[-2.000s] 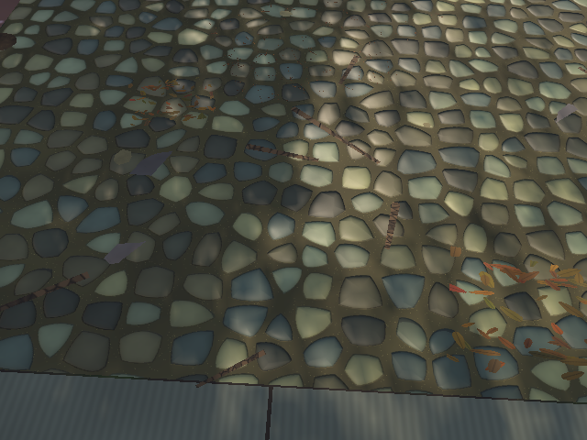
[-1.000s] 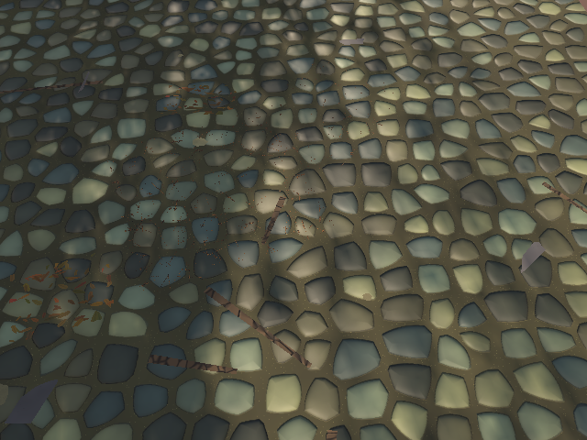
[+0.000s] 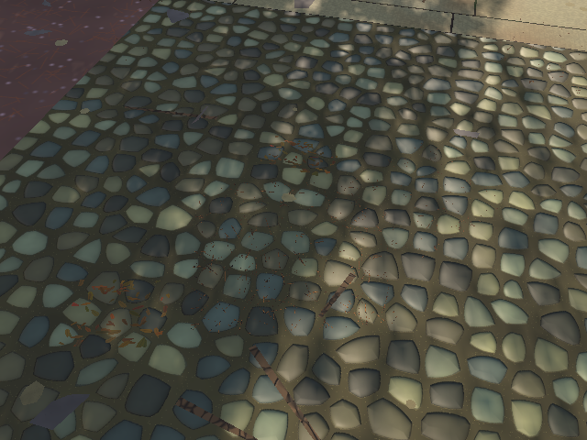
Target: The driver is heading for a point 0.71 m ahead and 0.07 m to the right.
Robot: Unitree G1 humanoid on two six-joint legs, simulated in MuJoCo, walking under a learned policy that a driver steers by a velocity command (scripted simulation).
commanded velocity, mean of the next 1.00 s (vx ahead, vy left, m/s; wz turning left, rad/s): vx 0.46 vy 0.00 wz -0.01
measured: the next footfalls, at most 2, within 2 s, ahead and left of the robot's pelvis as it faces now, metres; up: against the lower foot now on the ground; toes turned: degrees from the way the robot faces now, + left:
right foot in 0.12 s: +0.10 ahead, -0.13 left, +0.00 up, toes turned -1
left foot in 0.62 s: +0.44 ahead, +0.10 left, +0.00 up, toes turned +1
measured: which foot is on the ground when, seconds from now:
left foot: down 0.00-0.12, up 0.14-0.60, down 0.62-1.00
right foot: up 0.00-0.10, down 0.12-0.64, up 0.66-1.00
